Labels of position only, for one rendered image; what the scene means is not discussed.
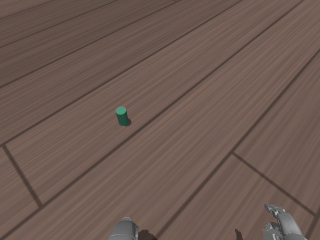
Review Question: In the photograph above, can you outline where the right robot hand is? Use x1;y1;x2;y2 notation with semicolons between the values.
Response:
262;203;303;240

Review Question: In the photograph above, can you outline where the can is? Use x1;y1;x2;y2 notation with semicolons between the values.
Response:
115;106;129;126

